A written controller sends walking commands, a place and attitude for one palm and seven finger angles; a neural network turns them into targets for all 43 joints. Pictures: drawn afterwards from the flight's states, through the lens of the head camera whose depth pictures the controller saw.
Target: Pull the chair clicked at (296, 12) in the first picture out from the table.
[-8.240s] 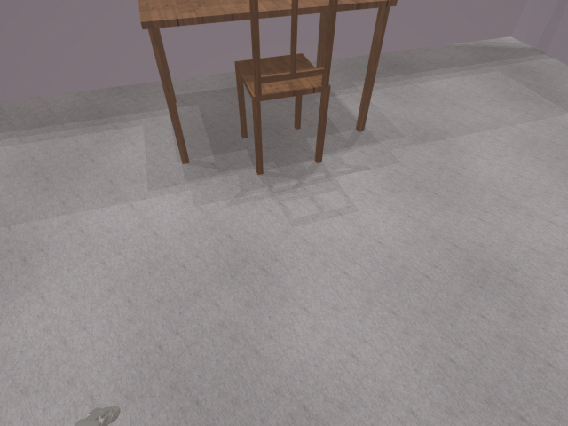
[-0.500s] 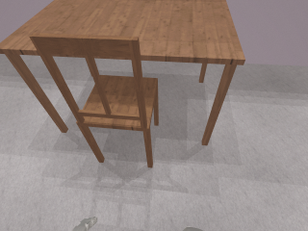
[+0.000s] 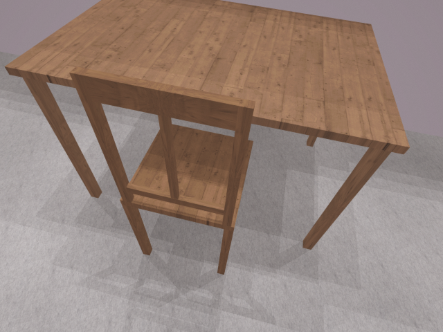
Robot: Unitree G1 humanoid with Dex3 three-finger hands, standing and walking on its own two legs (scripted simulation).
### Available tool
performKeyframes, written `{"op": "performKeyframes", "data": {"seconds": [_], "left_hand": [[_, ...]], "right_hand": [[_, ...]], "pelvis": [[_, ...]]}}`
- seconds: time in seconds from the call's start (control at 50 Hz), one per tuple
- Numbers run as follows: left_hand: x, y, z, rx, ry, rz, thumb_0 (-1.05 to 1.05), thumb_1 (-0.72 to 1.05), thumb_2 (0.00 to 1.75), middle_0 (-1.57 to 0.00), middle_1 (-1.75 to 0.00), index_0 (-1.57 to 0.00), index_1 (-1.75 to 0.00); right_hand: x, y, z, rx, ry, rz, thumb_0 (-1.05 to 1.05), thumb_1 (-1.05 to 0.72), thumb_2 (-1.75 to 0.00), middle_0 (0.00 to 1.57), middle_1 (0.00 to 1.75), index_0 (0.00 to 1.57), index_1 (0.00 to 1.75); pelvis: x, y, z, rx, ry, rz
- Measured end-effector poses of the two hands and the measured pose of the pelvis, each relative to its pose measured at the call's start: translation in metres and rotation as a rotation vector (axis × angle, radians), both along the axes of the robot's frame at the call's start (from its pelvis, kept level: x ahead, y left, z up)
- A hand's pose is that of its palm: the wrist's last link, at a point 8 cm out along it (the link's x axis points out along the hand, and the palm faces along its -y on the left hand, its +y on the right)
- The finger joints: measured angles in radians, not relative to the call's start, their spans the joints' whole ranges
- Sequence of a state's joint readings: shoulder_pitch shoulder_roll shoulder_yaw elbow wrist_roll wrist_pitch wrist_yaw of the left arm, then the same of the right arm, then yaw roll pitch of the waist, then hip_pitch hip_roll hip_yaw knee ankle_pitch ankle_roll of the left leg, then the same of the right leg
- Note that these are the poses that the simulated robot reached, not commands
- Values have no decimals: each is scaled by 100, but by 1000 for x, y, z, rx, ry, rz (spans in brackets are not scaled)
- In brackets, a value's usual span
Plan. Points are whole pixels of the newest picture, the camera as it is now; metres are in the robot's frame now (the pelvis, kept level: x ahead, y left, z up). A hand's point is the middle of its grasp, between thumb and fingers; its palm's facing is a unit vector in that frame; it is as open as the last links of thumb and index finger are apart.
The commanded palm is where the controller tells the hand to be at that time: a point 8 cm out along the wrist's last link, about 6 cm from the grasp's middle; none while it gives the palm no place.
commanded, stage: come to a stop and stand still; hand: left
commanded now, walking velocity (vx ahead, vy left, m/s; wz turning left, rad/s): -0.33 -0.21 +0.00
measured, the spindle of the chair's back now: (170, 162) +0.49 +0.19 -0.05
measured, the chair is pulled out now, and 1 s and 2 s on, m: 0.00 0.00 0.00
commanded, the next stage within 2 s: look again from close up in 1.06 s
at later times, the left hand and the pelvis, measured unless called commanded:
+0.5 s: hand out of the picture +0.07 +0.15 -0.16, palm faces -0.04 -0.95 -0.30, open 7.3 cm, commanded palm none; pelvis +0.00 -0.05 +0.00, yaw -3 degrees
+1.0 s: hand out of the picture -0.02 +0.08 -0.16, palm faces +0.02 -0.98 -0.21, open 7.3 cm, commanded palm none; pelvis -0.02 -0.09 +0.01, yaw -1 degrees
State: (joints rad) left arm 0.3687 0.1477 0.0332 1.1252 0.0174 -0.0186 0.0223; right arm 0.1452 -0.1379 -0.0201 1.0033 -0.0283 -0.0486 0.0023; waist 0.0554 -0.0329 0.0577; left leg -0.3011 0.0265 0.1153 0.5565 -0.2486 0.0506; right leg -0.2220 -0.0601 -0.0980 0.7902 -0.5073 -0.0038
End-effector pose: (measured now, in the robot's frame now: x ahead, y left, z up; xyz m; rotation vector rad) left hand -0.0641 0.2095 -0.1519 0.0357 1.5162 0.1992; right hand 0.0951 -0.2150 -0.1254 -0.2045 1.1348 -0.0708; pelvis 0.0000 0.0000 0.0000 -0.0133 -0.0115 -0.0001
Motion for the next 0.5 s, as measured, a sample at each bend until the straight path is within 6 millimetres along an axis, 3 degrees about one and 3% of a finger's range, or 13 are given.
{"op": "performKeyframes", "data": {"seconds": [0.14,0.28,0.4,0.5], "left_hand": [[63,18,6,18,-58,-63,1,91,90,-20,-30,-20,-30],[114,28,11,74,-148,-107,0,91,90,-20,-30,-20,-30],[134,14,21,125,-195,-162,0,91,90,-20,-30,-20,-30],[132,-15,27,160,-220,-205,0,91,90,-20,-30,-20,-30]], "right_hand": [[5,3,9,-43,34,-77,-2,-95,-90,20,30,20,30],[-19,-19,7,-63,111,-127,-1,-93,-90,20,30,20,30],[-50,-47,-7,-31,161,-173,0,-92,-90,20,30,20,30],[-78,-72,-29,26,203,-216,0,-91,-90,20,30,20,30]], "pelvis": [[16,11,10,1,-7,-14],[15,-2,11,-5,1,-26],[7,-26,7,5,9,-39],[2,-52,-1,23,5,-45]]}}
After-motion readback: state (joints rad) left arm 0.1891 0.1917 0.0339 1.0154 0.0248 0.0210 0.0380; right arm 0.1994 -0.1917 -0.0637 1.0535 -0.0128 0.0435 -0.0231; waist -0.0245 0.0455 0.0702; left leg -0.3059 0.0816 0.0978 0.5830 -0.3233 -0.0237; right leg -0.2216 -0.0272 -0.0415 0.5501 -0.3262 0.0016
